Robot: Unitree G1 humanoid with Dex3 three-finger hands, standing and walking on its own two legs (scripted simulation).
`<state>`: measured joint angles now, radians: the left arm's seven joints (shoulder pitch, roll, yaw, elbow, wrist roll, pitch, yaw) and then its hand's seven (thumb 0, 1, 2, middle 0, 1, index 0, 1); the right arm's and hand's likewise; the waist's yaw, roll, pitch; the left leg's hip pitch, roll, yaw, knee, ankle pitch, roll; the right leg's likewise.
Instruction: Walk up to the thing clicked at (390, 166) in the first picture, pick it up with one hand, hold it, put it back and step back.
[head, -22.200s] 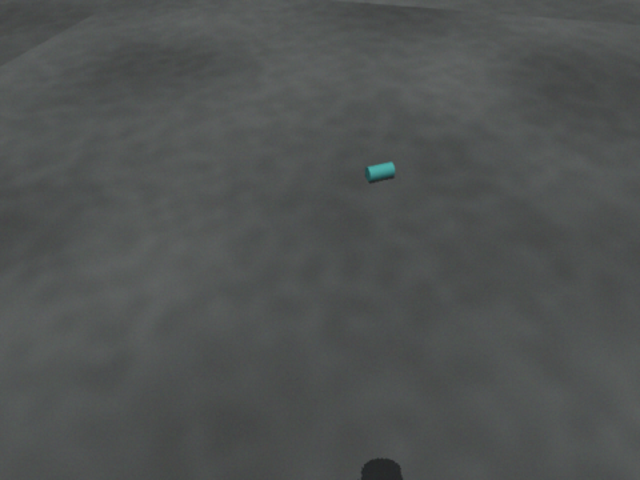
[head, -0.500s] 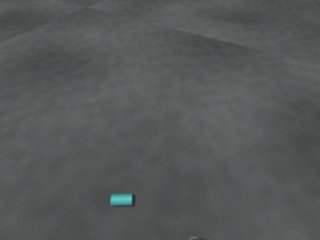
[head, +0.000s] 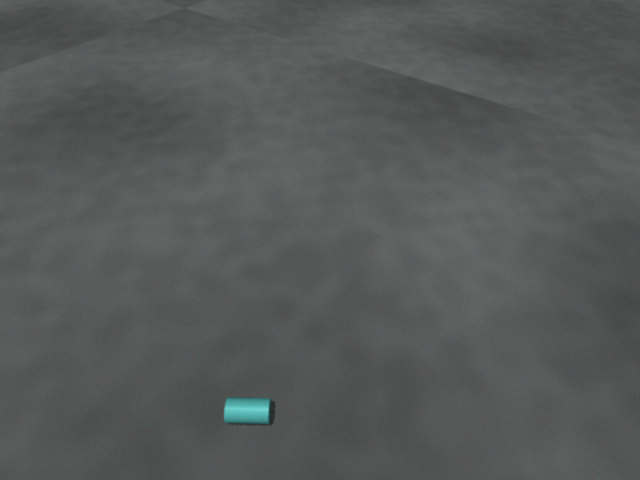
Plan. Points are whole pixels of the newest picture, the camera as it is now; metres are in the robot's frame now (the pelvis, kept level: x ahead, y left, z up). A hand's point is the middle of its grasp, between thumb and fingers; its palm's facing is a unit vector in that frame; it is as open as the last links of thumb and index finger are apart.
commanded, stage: walk up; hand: left
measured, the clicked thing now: (248, 410) +0.47 +0.21 -0.72
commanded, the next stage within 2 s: stand in 0.80 s
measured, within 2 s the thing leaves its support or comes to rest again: neither
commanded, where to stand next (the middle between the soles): +0.08 -0.02 m, yaw +0 degrees
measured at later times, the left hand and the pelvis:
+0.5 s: hand out of the picture +0.11 +0.24 -0.13, palm faces -0.06 -0.94 -0.34, open 7.4 cm; pelvis +0.02 -0.01 +0.02, yaw -2 degrees
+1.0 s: hand out of the picture +0.13 +0.24 -0.13, palm faces -0.07 -0.94 -0.33, open 7.4 cm; pelvis +0.03 -0.01 +0.03, yaw -2 degrees
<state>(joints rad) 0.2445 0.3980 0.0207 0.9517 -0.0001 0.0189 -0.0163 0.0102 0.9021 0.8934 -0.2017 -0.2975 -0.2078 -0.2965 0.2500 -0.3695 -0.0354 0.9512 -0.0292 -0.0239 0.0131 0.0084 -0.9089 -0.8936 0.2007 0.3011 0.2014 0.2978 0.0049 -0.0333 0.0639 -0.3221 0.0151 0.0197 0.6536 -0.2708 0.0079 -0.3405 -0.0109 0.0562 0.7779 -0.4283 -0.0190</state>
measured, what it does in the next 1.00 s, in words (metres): stands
